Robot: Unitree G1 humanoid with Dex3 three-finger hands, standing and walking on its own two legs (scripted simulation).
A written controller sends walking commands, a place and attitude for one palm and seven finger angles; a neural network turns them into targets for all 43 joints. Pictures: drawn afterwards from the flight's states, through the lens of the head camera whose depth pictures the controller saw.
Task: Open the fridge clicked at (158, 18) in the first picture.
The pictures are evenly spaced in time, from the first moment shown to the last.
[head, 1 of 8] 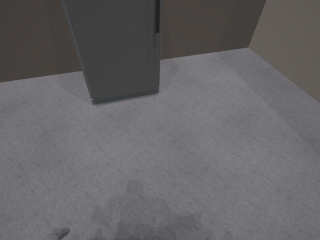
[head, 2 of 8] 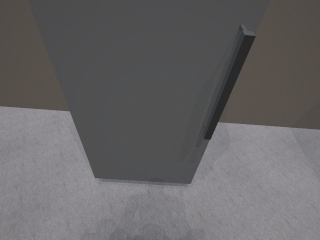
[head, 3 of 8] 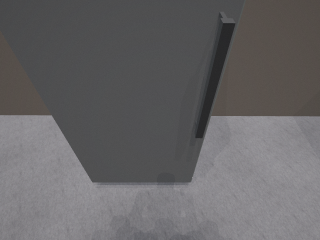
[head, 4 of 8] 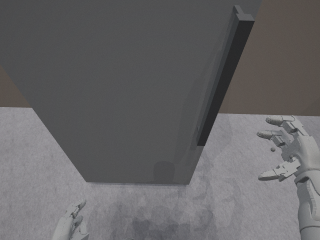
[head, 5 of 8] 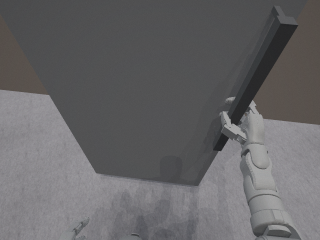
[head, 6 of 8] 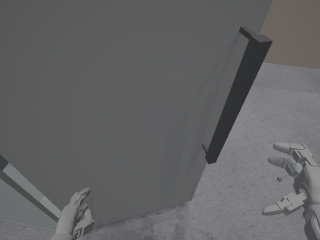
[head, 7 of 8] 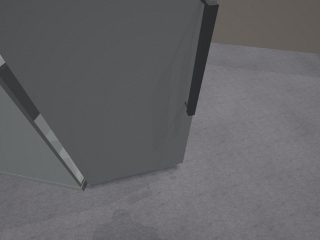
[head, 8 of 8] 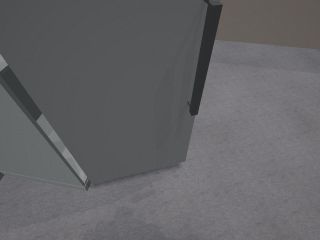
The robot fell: no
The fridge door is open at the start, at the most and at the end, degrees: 0 68 65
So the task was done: yes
